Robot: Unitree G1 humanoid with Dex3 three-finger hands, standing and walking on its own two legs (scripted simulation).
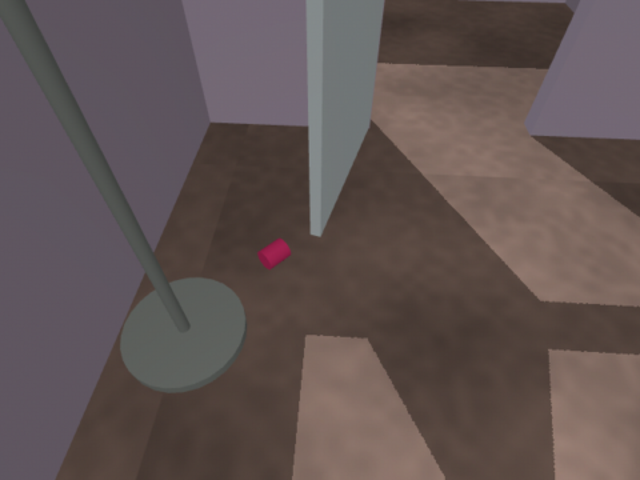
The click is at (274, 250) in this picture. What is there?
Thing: lying can
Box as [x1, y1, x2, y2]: [258, 238, 290, 269]
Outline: 280,238 278,238 258,252 258,256 261,262 269,269 290,254 289,248 285,242
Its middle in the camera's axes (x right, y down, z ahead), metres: -0.18 +0.05 +1.55
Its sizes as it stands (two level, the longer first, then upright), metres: 0.102 0.084 0.084
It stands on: the floor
